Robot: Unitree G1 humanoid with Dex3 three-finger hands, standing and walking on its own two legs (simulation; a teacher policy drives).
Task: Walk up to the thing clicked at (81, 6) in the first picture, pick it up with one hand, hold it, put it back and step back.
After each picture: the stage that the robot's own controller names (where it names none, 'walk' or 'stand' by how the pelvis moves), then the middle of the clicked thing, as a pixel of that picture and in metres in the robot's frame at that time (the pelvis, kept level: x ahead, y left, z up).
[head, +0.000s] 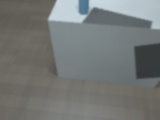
stand; out of the picture +1.00 +0.01 +0.02
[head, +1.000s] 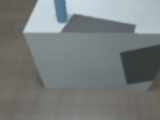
walk; (59, 2) +0.88 +0.18 +0.04
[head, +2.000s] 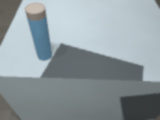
stand; (40, 35) +0.53 +0.21 +0.05
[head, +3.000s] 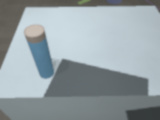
walk; (41, 54) +0.46 +0.20 +0.02
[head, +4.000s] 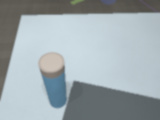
stand; (55, 84) +0.32 +0.12 +0.02
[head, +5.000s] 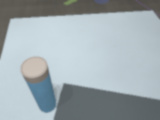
stand; (42, 89) +0.30 +0.16 +0.03
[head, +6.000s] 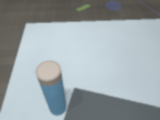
stand; (54, 92) +0.30 +0.12 +0.02
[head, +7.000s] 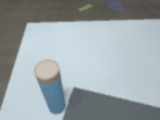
stand; (52, 90) +0.31 +0.13 +0.02
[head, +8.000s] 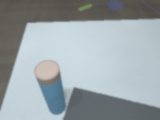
stand; (53, 91) +0.31 +0.12 +0.02
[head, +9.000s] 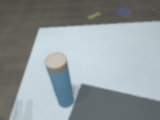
rise first; (61, 83) +0.35 +0.12 +0.02
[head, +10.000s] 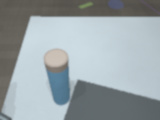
go down; (59, 81) +0.34 +0.10 +0.03
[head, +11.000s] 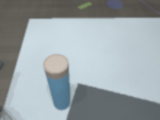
go down; (59, 86) +0.33 +0.10 +0.03
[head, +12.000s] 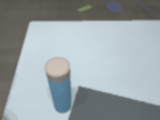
go down; (60, 89) +0.32 +0.09 +0.03
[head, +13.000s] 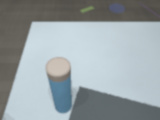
go down; (61, 89) +0.32 +0.09 +0.03
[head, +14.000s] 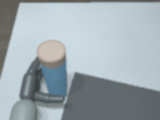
close; (55, 75) +0.34 +0.10 +0.06
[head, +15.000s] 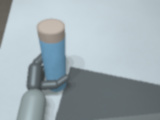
close; (54, 60) +0.38 +0.09 +0.08
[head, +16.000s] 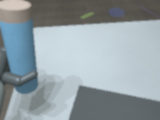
lift; (21, 52) +0.32 +0.18 +0.22
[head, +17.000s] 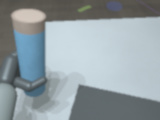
hold; (32, 59) +0.32 +0.16 +0.17
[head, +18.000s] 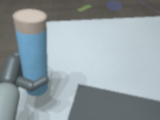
hold; (34, 58) +0.33 +0.15 +0.17
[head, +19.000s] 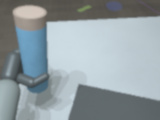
hold; (34, 55) +0.34 +0.15 +0.18
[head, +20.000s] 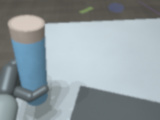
crouch; (32, 67) +0.29 +0.15 +0.18
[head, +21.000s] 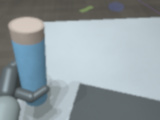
lower; (32, 68) +0.29 +0.15 +0.17
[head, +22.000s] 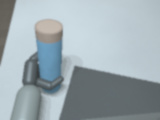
lower; (50, 61) +0.37 +0.11 +0.08
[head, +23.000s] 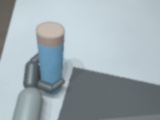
lower; (51, 63) +0.37 +0.11 +0.08
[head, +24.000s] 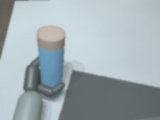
lower; (51, 67) +0.36 +0.10 +0.08
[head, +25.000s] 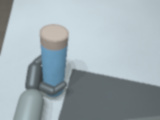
lower; (54, 66) +0.36 +0.10 +0.08
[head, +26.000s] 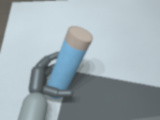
withdraw; (66, 66) +0.36 +0.06 +0.08
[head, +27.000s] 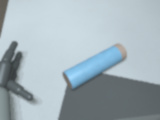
withdraw; (96, 64) +0.41 -0.05 -0.01
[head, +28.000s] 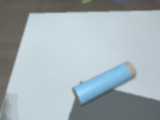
sink last; (104, 81) +0.38 -0.05 -0.03
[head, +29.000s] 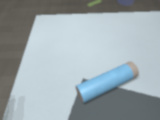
stand; (107, 81) +0.39 -0.06 -0.04
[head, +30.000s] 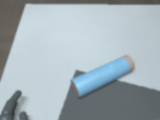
stand; (103, 74) +0.39 -0.06 -0.01
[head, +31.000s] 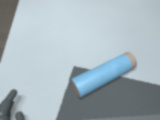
stand; (104, 73) +0.38 -0.07 +0.00
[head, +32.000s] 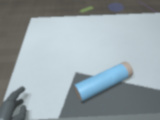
stand; (104, 80) +0.40 -0.07 -0.03
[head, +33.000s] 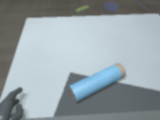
stand; (98, 81) +0.41 -0.05 -0.06
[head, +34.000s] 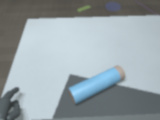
stand; (97, 83) +0.40 -0.05 -0.07
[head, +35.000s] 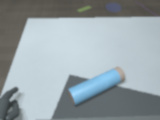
stand; (97, 84) +0.40 -0.04 -0.07
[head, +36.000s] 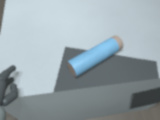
walk; (96, 55) +0.47 -0.07 -0.06
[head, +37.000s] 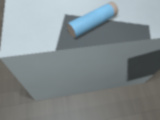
walk; (93, 19) +0.65 -0.04 -0.05
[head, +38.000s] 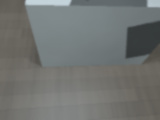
walk; out of the picture +0.92 -0.09 -0.04
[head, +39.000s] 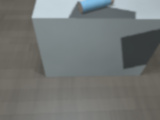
stand; (96, 3) +1.01 -0.05 -0.05
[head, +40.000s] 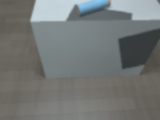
stand; (93, 5) +1.01 -0.05 -0.07
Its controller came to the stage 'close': yes
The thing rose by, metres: 0.18
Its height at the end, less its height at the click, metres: -0.09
